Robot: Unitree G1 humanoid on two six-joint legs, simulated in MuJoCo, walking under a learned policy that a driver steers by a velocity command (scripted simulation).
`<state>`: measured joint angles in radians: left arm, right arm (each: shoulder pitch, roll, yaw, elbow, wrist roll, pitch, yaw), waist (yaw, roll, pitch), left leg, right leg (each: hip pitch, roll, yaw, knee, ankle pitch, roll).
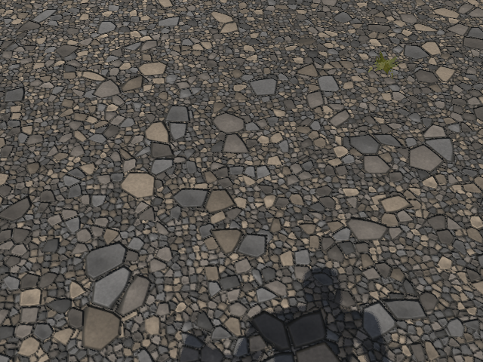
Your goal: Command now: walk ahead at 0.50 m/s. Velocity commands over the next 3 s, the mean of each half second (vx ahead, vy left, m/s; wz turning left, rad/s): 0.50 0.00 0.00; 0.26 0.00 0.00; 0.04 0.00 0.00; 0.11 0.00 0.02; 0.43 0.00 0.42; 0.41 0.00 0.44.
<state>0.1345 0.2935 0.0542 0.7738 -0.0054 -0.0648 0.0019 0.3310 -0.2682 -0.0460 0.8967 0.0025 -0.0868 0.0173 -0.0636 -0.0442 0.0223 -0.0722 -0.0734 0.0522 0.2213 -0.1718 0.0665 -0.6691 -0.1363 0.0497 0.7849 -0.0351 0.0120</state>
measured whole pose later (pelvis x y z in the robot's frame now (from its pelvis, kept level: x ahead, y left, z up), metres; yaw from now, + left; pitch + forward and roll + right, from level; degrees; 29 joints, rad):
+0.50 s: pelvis +0.29 -0.07 +0.00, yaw +0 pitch +1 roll -1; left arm 0.32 0.26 0.05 0.88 0.00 -0.09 -0.02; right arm 0.15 -0.30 -0.05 0.83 0.01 -0.06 0.00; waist 0.05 0.05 0.02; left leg -0.66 0.14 -0.04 0.89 -0.11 -0.01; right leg -0.11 0.07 -0.05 0.25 -0.16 -0.07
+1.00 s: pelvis +0.49 -0.01 -0.01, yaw +0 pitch +1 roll +1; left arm 0.18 0.27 0.05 0.92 0.00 0.02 0.04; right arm 0.13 -0.23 -0.03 0.90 -0.02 -0.04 0.01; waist -0.01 -0.03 0.05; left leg -0.33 -0.04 0.05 0.42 -0.10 0.06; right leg -0.40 -0.07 0.04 0.71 -0.33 0.04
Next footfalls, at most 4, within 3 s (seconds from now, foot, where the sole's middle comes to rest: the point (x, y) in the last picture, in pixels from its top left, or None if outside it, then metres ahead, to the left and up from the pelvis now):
0.22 right None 0.31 -0.15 -0.79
0.72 left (204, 323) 0.60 0.08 -0.79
1.06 right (292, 329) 0.57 -0.17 -0.79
2.44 left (197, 228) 0.93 0.10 -0.79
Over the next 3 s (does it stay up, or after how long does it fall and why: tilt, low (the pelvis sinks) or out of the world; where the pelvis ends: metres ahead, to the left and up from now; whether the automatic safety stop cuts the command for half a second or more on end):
stays up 1.09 0.05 -0.03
